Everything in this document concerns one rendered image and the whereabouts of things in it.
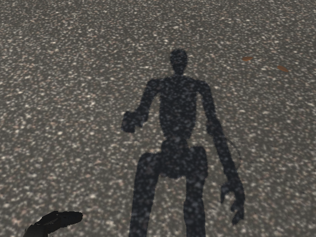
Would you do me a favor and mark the robot left hand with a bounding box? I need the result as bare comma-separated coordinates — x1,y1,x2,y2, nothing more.
23,210,83,237

